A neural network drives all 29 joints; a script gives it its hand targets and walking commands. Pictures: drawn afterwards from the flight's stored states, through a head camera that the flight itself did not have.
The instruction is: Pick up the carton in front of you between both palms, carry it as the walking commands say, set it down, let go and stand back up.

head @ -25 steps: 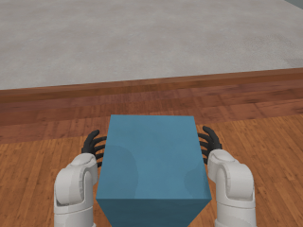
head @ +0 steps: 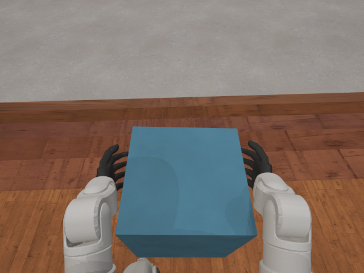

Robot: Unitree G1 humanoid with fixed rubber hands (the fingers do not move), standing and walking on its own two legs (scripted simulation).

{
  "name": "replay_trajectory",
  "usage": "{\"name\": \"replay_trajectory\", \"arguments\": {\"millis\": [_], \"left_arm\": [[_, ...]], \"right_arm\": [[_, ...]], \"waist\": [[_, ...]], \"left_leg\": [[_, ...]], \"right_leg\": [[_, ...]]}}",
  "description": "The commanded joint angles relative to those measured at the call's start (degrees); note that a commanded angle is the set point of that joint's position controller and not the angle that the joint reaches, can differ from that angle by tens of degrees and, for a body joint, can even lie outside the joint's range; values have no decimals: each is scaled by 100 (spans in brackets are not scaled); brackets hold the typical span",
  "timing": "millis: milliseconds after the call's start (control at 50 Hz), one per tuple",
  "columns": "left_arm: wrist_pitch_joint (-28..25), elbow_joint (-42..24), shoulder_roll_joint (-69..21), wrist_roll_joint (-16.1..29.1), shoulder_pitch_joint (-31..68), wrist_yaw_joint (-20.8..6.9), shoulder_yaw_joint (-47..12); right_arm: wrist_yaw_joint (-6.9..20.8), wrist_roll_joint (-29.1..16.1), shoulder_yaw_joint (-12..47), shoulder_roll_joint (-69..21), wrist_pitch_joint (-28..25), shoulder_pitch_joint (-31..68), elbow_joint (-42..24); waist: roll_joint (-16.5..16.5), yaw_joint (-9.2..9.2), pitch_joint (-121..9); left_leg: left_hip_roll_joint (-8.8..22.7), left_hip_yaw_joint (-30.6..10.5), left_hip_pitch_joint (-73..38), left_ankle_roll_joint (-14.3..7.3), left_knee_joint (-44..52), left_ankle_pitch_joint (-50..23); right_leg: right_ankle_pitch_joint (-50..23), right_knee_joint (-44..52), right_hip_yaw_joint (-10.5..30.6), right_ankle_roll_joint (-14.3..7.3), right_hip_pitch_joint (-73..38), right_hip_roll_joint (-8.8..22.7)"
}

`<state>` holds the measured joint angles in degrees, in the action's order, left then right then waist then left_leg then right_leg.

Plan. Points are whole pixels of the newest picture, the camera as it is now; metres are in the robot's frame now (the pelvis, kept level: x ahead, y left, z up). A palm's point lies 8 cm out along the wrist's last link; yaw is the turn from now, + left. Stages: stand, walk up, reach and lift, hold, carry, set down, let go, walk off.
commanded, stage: carry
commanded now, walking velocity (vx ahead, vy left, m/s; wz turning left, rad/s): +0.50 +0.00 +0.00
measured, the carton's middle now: (183, 198) +0.27 +0.01 +0.01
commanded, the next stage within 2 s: none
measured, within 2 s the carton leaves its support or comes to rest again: neither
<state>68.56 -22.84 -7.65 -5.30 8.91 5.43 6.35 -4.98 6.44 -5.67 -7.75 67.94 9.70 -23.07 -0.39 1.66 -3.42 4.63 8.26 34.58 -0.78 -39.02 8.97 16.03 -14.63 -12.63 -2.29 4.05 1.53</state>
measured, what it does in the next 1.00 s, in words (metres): walks ahead: left foot, then right foot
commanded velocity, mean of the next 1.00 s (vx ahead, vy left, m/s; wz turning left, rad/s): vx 0.50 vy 0.00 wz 0.00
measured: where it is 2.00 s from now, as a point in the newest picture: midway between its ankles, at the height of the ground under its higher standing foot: (172, 132)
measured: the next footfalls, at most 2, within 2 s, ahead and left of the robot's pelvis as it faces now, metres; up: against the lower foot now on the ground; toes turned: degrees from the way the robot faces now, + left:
left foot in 0.14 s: +0.28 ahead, +0.10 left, +0.00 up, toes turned +10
right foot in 0.62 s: +0.58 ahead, -0.07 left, +0.00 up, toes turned -7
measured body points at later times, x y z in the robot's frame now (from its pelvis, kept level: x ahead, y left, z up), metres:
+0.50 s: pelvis +0.32 +0.03 -0.01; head +0.35 +0.04 +0.44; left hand +0.67 +0.16 +0.10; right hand +0.66 -0.14 +0.11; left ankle +0.24 +0.09 -0.75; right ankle +0.44 -0.11 -0.69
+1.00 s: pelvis +0.62 -0.01 -0.03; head +0.71 -0.02 +0.41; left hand +1.01 +0.14 +0.07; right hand +1.01 -0.16 +0.07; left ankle +0.70 +0.12 -0.70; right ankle +0.54 -0.07 -0.75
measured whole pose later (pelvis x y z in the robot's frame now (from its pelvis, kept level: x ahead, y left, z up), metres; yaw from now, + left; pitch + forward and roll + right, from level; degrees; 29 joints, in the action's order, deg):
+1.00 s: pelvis +0.62 -0.01 -0.03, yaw -2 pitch +6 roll +1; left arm 67.0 -4.8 -3.5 -2.5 37.3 8.2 13.8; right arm -7.2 4.6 -15.5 -3.8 67.4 37.1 -7.4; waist -0.2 3.5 4.6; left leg 1.9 0.9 42.6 -3.4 -57.3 8.4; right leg 25.8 -35.9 -6.2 -5.5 16.8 -2.1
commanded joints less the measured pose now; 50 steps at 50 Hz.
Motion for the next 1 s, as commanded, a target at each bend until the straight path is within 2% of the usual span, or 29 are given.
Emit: {"name": "replay_trajectory", "arguments": {"millis": [0, 60, 80, 100, 120, 140, 160, 180, 220, 260, 340, 440, 520, 560, 580, 600, 620, 640, 660, 680, 700, 720, 740, 800, 840, 900, 920, 940, 980], "left_arm": [[78, -297, -4918, 2315, 2372, -1602, -4091], [113, -327, -4817, 2271, 2477, -1580, -4054], [126, -374, -4777, 2277, 2560, -1569, -4058], [139, -444, -4703, 2273, 2720, -1556, -4078], [156, -460, -4582, 2268, 2879, -1544, -4068], [217, -545, -4615, 2351, 3043, -1526, -4133], [209, -446, -4571, 2327, 3186, -1512, -4158], [183, -362, -4676, 2333, 3346, -1495, -4189], [82, -238, -4802, 2331, 3634, -1449, -4212], [-14, -35, -4804, 2248, 3817, -1372, -4224], [-153, 495, -4528, 2084, 4339, -1174, -4081], [-84, 1178, -4277, 2259, 5399, -1022, -3731], [-11, 1886, -4403, 2414, 6182, -1037, -3368], [-7, 2198, -4523, 2473, 6531, -1071, -3172], [-17, 2377, -4581, 2499, 6566, -1091, -3053], [-34, 2486, -4648, 2500, 6666, -1124, -2931], [-43, 2592, -4567, 2469, 6838, -1129, -2782], [-71, 2704, -4761, 2520, 6890, -1149, -2791], [-85, 2574, -5029, 2664, 7089, -1193, -2817], [-104, 2377, -5299, 2830, 7325, -1232, -2889], [-119, 2138, -5506, 2980, 7627, -1259, -2956], [-121, 1938, -5715, 3102, 7857, -1271, -3010], [-126, 1751, -5844, 3158, 7950, -1267, -3053], [-127, 1349, -5942, 3123, 7707, -1227, -3157], [-115, 1163, -5857, 3032, 7505, -1206, -3270], [-118, 980, -5540, 2935, 7159, -1202, -3514], [-123, 1003, -5433, 2906, 7033, -1205, -3570], [-123, 1045, -5307, 2858, 6982, -1215, -3605], [-108, 1306, -5099, 2784, 6762, -1235, -3617]], "right_arm": [[1295, -2047, 4030, -5150, 98, 1926, 0], [1366, -2212, 4068, -5056, 169, 2186, -78], [1384, -2252, 4055, -5033, 180, 2244, -74], [1400, -2286, 4038, -4972, 189, 2320, -55], [1410, -2284, 4025, -4902, 207, 2381, -52], [1421, -2219, 3964, -4760, 190, 2495, 91], [1429, -2318, 4006, -4822, 190, 2512, 143], [1429, -2410, 4049, -4902, 175, 2743, 82], [1432, -2533, 4163, -5089, 112, 3211, 92], [1435, -2636, 4262, -5046, 42, 3600, 159], [1448, -2723, 4171, -4633, -57, 4244, 630], [1325, -2756, 3683, -4329, -32, 5131, 1466], [1233, -2679, 3261, -4459, 18, 5793, 2275], [1204, -2689, 3104, -4643, 27, 6186, 2572], [1190, -2717, 3052, -4775, 32, 6373, 2688], [1174, -2746, 2985, -4859, 22, 6569, 2768], [1157, -2743, 2939, -5096, 37, 6678, 2853], [1128, -2715, 2865, -5167, 46, 6865, 2816], [1084, -2709, 2868, -5335, 36, 7037, 2811], [1044, -2720, 2853, -5464, 18, 7131, 2691], [995, -2695, 2823, -5595, -2, 7225, 2542], [943, -2625, 2766, -5668, -5, 7187, 2436], [895, -2566, 2742, -5708, -7, 7132, 2315], [803, -2389, 2804, -5715, -35, 6666, 2052], [765, -2289, 2964, -5656, -62, 6481, 1892], [761, -2233, 3225, -5477, -99, 6356, 1608], [780, -2234, 3315, -5376, -100, 6334, 1558], [806, -2224, 3377, -5277, -95, 6330, 1556], [877, -2208, 3427, -5113, -46, 6302, 1664]], "waist": [[-780, -26, -959], [-887, -51, -880], [-861, -133, -1072], [-635, -230, -1396], [-224, -399, -1789], [1263, -363, -2243], [1513, -384, -2147], [1191, -405, -2046], [220, -392, -1848], [393, -370, -1868], [653, -385, -1628], [774, -493, -1287], [868, -483, -1129], [974, -237, -1457], [783, -10, -1803], [341, 198, -2198], [-940, 201, -2864], [-1852, 297, -3041], [-1610, 243, -2859], [-1035, 307, -2701], [-541, 239, -2586], [-388, 198, -2600], [-383, 189, -2686], [-434, 188, -2842], [-512, 258, -2812], [-784, 258, -2943], [-751, 286, -2874], [-714, 417, -2658], [-526, 703, -2411]], "left_leg": [[-226, 433, 17, -68, 656, -512], [-423, 718, -846, -214, 940, -620], [-615, 923, -1609, -232, 1155, -597], [-772, 998, -2654, -255, 1193, -332], [64, -115, -3833, -348, 1303, 259], [1722, -3145, -4985, -1243, 1889, 1086], [1980, -3958, -5078, -1541, 2467, 596], [1884, -3325, -4831, -1446, 2284, -3], [1536, -2220, -4092, -1083, 2093, -745], [1339, -1620, -3631, -866, 2209, -627], [1137, -991, -3548, -964, 2261, -864], [841, -494, -3671, -1006, 1959, -1623], [721, -270, -3701, -779, 1608, -2593], [727, -28, -3834, -554, 786, -3572], [516, 260, -3679, -378, -124, -3645], [368, 225, -2940, -243, -1235, -2336], [-303, 24, -1432, -81, -2656, -110], [-976, -561, -125, -64, -3803, 2229], [-670, -980, 439, -227, -4272, 2229], [-480, -1051, 606, -303, -4131, 1981], [-337, -1073, 572, -303, -3719, 1678], [-246, -1064, 462, -280, -3324, 1446], [-225, -1031, 345, -252, -3045, 1348], [-205, -920, 435, -192, -2122, 1404], [-326, -670, 668, -185, -1722, 1362], [-282, -613, 951, -261, -2241, 244], [-247, -661, 1262, -289, -2301, 174], [-276, -675, 1743, -314, -2061, -225], [-309, -738, 2742, -243, -1405, -693]], "right_leg": [[-3287, 100, 549, -421, -1171, 1203], [-4180, -562, 246, -284, -960, 1141], [-4422, -1207, -27, -166, -742, 1032], [-4138, -2210, -210, -50, -263, 773], [-2551, -3471, -80, 70, 715, 626], [-445, -5312, 166, 300, 2476, -146], [1170, -6289, 920, 189, 3421, -281], [1089, -6669, 1267, 27, 3640, 83], [559, -6258, 1345, -90, 3585, 441], [147, -5762, 1212, -79, 3289, 462], [-253, -4876, 910, 39, 3687, 396], [-970, -3201, 533, -59, 3716, 186], [-1367, -2008, 223, -260, 3040, -150], [-1179, -1689, 140, -372, 2171, -381], [-1091, -1429, -31, -348, 1209, -625], [-1129, -1496, 618, -378, 110, -63], [-1118, -1431, 3116, -894, -1278, 1372], [-1542, -859, 4581, -1510, -2000, 1803], [-2087, -1050, 4168, -1501, -2150, 1765], [-2772, -1239, 3612, -1343, -1930, 1585], [-3177, -1317, 3136, -1181, -1626, 1443], [-3204, -1288, 2841, -1091, -1432, 1337], [-3298, -1291, 2716, -1021, -1418, 1312], [-3606, -1431, 2435, -1121, -1587, 1283], [-4354, -1598, 2282, -1227, -1718, 1281], [-5044, -2036, 1938, -1093, -1925, 1213], [-4949, -2136, 1977, -1086, -2061, 1206], [-4614, -2239, 1919, -1024, -2271, 1021], [-3994, -2636, 2237, -941, -3024, 921]]}}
